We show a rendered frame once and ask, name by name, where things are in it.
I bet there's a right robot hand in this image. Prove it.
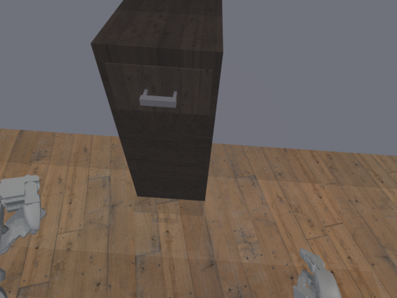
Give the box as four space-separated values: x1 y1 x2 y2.
293 248 342 298

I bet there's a drawer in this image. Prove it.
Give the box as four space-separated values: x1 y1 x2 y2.
105 63 213 115

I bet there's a cabinet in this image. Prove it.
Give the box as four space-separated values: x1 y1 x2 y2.
91 0 223 201

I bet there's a handle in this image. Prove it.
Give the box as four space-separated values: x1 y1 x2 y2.
139 89 177 108

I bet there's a left robot hand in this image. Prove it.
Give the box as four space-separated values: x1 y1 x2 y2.
0 174 46 255

